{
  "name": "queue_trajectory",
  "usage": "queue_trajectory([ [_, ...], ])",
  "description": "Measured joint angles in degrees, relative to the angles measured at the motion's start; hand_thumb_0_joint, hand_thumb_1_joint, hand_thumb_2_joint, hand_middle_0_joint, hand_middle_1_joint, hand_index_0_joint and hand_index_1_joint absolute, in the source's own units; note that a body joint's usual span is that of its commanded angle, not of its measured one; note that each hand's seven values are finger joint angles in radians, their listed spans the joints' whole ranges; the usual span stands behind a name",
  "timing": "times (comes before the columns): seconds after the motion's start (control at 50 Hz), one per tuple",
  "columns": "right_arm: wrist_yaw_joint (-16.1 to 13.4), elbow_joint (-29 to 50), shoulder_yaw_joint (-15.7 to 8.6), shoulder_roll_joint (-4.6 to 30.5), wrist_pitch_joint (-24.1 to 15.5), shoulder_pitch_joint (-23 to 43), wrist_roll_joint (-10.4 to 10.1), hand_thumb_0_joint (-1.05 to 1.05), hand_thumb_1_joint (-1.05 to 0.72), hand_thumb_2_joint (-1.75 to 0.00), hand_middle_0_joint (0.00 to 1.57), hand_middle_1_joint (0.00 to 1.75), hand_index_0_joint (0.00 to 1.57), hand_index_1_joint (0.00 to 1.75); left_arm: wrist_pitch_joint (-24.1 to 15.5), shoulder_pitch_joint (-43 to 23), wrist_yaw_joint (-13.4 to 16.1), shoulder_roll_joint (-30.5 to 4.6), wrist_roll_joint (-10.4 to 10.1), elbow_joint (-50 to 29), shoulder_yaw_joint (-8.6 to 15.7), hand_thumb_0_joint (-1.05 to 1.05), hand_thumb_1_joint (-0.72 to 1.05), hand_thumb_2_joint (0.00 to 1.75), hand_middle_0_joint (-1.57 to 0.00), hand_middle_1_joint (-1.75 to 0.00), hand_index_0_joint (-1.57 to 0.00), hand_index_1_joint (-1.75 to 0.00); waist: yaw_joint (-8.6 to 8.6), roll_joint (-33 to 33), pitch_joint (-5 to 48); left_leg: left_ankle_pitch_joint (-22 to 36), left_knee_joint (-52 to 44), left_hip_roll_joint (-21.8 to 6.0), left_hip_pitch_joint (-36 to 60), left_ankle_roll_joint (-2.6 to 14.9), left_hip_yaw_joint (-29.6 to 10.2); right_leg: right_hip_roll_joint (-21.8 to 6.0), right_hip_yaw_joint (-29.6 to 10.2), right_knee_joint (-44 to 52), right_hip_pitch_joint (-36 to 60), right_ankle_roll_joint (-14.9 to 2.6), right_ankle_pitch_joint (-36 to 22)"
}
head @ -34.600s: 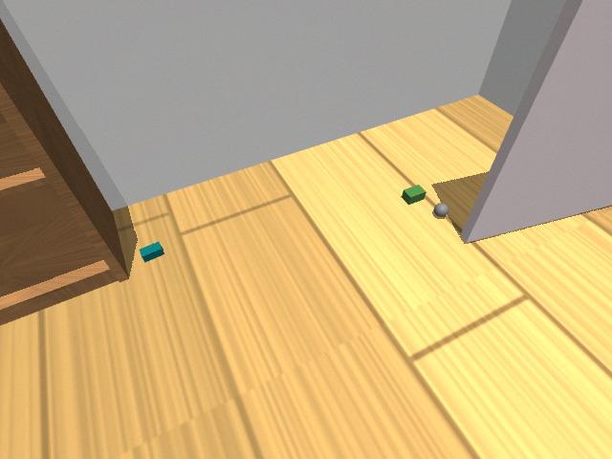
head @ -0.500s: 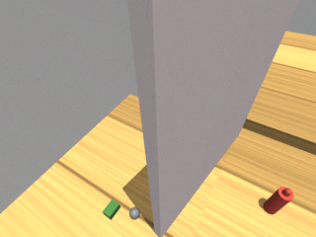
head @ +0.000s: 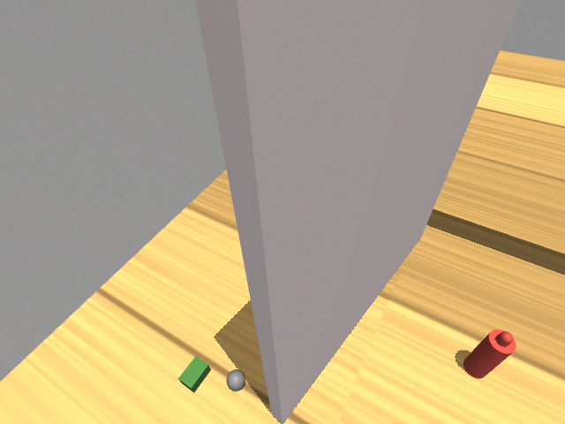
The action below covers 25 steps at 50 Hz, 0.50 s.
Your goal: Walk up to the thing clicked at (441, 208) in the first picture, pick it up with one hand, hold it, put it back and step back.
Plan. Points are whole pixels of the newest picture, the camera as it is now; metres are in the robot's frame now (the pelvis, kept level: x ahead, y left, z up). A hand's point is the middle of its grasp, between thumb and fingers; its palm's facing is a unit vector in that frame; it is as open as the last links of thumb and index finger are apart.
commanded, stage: stand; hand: left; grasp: from above
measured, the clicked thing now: (236, 379) +0.43 +0.21 -0.75
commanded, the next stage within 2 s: step back in 1.34 s
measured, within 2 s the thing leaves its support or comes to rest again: neither
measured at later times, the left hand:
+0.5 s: hand out of the picture +0.09 +0.24 -0.16, palm faces +0.02 -0.94 -0.33, open 7.3 cm
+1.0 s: hand out of the picture +0.09 +0.24 -0.16, palm faces +0.00 -0.94 -0.33, open 7.3 cm
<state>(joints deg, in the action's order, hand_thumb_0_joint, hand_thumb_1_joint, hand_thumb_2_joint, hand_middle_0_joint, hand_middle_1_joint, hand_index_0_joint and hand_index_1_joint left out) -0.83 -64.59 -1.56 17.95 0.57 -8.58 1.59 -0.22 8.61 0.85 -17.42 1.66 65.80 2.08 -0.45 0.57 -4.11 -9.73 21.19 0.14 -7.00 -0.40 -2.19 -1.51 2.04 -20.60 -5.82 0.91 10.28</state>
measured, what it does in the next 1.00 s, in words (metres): stands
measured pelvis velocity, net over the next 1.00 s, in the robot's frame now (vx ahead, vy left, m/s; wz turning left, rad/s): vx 0.02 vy -0.01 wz -0.01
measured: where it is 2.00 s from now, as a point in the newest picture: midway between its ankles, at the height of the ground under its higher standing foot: outside the picture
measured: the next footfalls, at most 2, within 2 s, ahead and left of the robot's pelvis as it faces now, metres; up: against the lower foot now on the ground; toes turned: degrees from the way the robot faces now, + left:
none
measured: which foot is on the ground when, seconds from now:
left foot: down 0.00-1.00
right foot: down 0.00-1.00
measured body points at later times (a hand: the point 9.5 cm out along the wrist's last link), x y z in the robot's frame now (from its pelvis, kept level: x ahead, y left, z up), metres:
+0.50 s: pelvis +0.02 +0.00 +0.00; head +0.02 -0.01 +0.45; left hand +0.09 +0.29 -0.13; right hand +0.09 -0.30 -0.14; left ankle +0.03 +0.12 -0.75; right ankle +0.02 -0.13 -0.75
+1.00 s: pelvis +0.02 -0.01 +0.00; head +0.02 -0.01 +0.45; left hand +0.09 +0.29 -0.13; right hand +0.09 -0.30 -0.14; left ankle +0.03 +0.12 -0.75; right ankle +0.02 -0.13 -0.75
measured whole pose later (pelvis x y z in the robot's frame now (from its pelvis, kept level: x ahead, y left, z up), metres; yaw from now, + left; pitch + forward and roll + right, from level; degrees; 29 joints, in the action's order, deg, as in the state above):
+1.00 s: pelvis +0.02 -0.01 +0.00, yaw +0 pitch -3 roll +0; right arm -0.5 -65.3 -0.5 19.1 -0.1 -6.4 1.2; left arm -0.5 6.2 -0.1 -18.7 1.1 65.8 1.7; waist -0.2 0.4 -3.7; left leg -9.6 18.3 -0.5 -5.7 -1.1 -1.9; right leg -0.9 1.8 -18.5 -5.1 0.3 10.4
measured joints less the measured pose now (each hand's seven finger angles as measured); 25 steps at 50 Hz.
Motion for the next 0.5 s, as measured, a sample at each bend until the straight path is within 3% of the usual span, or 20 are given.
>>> queue_trajectory([
  [0.5,-0.1,-0.4,0.9,0.5,-0.7,2.0,-0.2,0.01,-0.9,-0.9,0.21,0.3,0.2,0.3,-0.3,-2.5,-0.4,-0.3,-0.6,0.4,0.1,0.01,0.91,0.89,-0.21,-0.3,-0.21,-0.3,0.12,0.2,0.3,-0.3,-2.0,-0.5,1.3,-0.38,0.2,0.5,-0.2,1.8,1.1,-0.32,0.2],
])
